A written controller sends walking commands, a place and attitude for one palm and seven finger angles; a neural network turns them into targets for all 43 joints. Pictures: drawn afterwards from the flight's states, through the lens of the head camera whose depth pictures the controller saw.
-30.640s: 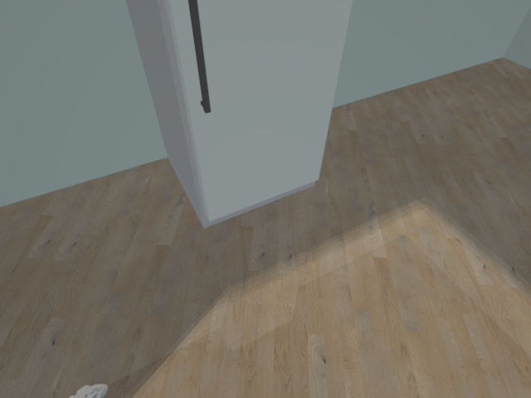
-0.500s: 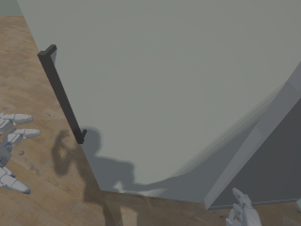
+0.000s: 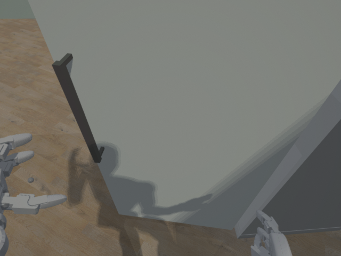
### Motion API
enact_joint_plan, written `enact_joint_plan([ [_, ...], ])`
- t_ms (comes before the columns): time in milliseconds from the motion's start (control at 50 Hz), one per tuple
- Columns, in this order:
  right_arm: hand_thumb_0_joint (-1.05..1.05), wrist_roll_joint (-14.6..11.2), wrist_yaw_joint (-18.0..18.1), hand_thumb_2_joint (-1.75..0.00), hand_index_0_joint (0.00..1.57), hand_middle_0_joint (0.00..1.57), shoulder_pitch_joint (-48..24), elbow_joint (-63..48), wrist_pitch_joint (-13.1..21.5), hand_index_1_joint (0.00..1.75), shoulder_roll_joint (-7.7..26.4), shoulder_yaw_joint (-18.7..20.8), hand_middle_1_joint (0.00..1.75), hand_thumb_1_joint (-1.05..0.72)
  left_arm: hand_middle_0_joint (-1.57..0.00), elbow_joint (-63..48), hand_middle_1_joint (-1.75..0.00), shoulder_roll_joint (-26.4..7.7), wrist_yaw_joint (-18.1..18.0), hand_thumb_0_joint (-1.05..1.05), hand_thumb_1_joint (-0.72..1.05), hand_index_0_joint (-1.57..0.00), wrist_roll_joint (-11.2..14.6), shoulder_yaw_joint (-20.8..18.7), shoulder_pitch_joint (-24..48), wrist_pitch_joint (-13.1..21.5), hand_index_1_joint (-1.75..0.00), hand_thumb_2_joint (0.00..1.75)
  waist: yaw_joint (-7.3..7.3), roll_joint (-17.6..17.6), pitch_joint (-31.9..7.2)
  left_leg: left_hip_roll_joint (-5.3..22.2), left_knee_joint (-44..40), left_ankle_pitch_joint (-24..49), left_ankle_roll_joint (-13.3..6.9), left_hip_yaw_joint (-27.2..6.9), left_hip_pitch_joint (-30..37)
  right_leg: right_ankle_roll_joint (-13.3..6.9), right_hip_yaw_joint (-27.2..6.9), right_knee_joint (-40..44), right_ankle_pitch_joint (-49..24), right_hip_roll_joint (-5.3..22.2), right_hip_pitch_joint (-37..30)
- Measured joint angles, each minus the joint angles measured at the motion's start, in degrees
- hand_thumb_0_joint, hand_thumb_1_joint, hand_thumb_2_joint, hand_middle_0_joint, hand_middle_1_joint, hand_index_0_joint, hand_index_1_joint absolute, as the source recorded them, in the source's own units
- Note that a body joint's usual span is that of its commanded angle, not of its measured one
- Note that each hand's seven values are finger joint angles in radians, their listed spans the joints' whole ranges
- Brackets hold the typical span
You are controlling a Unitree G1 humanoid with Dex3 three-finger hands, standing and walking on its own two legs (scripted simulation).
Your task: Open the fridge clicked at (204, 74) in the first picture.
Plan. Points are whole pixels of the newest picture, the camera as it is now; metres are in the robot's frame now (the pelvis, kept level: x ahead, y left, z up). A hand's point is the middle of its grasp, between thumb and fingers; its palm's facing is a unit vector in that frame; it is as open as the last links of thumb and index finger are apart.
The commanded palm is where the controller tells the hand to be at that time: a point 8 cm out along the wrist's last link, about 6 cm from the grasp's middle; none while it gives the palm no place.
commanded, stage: draw the hand back to the body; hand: left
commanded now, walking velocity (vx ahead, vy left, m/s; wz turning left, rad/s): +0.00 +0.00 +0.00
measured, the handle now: (85, 118) +0.41 +0.29 +0.09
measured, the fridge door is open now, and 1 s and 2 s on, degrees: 78 78 78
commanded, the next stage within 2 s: step back with the hand held close in 0.86 s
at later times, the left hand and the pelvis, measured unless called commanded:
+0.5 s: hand (53, 155) +0.23 +0.25 +0.17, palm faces +0.44 -0.81 -0.39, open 8.6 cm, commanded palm +0.18 +0.29 +0.19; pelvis +0.03 -0.01 +0.01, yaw -2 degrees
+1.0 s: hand (57, 158) +0.23 +0.24 +0.17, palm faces +0.44 -0.81 -0.40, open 7.4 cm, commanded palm +0.18 +0.27 +0.19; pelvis +0.03 -0.02 +0.01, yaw -2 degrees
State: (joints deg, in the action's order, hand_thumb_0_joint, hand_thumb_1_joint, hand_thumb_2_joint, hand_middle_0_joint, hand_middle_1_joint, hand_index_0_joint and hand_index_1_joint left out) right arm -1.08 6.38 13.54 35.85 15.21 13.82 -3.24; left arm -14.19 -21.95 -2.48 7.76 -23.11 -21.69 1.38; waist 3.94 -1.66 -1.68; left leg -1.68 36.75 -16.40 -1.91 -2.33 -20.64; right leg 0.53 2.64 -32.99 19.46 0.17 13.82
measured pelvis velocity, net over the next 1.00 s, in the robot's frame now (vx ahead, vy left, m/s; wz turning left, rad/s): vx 0.03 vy -0.02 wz -0.03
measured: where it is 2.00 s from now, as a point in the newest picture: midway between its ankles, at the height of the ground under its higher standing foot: outside the picture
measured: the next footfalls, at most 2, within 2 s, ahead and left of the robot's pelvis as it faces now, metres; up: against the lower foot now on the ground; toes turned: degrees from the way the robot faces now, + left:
right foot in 1.96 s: -0.09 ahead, -0.12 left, +0.00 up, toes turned +10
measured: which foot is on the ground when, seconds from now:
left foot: down 0.00-1.00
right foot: down 0.00-1.00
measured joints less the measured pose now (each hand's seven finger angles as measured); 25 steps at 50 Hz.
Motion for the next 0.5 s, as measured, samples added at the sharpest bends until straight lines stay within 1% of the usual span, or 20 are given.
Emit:
enact_joint_plan([
  [60, 0.02, 0.1, 0.0, -0.9, 0.2, 0.21, 0.0, 0.8, -1.0, 0.3, -1.3, -0.2, 0.3, -0.9, -0.25, -2.9, -0.93, -0.5, -2.9, -0.01, -0.16, -0.24, -1.4, 0.6, -1.6, 1.6, -0.92, 0.39, 0.02, -0.3, -0.3, -0.2, -1.5, 0.2, -0.1, 0.7, 1.6, 0.1, -0.7, 0.8, 0.0, 0.3, -1.1],
  [140, 0.02, 0.0, -0.3, -0.9, 0.2, 0.21, -0.5, 1.7, -3.4, 0.3, -2.2, -0.3, 0.3, -0.9, -0.24, -1.7, -0.85, -1.3, -4.3, 0.0, -0.03, -0.24, -2.1, -0.3, -1.5, 2.5, -0.84, 0.46, -0.13, -1.0, -0.2, -0.2, -3.1, 0.3, -0.1, 1.4, 3.8, 0.1, -1.4, 1.7, 0.0, 0.4, -2.7],
  [220, 0.02, 0.0, -0.7, -0.9, 0.2, 0.21, -0.9, 2.0, -5.3, 0.3, -1.8, 0.2, 0.3, -0.9, -0.24, -0.1, -0.76, -0.5, -4.5, 0.0, 0.12, -0.23, -2.4, -0.1, -1.4, 1.9, -0.76, 0.52, -0.29, -1.5, 0.4, -0.2, -4.6, 0.5, 0.0, 1.9, 5.5, 0.1, -1.9, 2.7, -0.1, 0.4, -4.0],
  [320, 0.02, 0.3, -0.9, -0.9, 0.2, 0.21, -0.6, 2.0, -6.1, 0.3, -0.8, 1.1, 0.3, -0.9, -0.23, -3.1, -0.66, 1.1, -4.2, 0.0, 0.3, -0.22, -2.8, 2.4, -3.4, 1.1, -0.65, 0.61, -0.18, -1.1, 0.2, -0.2, -6.4, 0.7, 0.1, 2.0, 7.3, 0.0, -2.1, 4.1, -0.1, 0.5, -5.6],
  [380, 0.02, 0.3, -0.8, -0.9, 0.2, 0.21, -0.7, 1.8, -6.2, 0.3, -0.4, 1.5, 0.3, -0.9, -0.23, -5.9, -0.59, 1.0, -4.0, 0.01, 0.4, -0.22, -2.9, 3.3, -4.4, 1.3, -0.59, 0.66, -0.09, -0.5, 0.1, -0.1, -7.1, 0.6, 0.3, 1.9, 8.3, -0.3, -2.0, 4.8, -0.1, 0.3, -6.5],
  [500, 0.02, 0.4, -0.8, -0.9, 0.2, 0.2, -2.1, 0.9, -6.7, 0.3, -0.1, 2.1, 0.3, -0.91, -0.23, -8.7, -0.47, 0.5, -4.0, 0.01, 0.62, -0.22, -2.9, 2.8, -4.0, 2.0, -0.46, 0.77, 0.0, -0.7, 0.4, 0.4, -8.1, 0.7, 0.8, 1.8, 9.8, -0.7, -1.9, 6.1, -0.4, -0.1, -8.1],
])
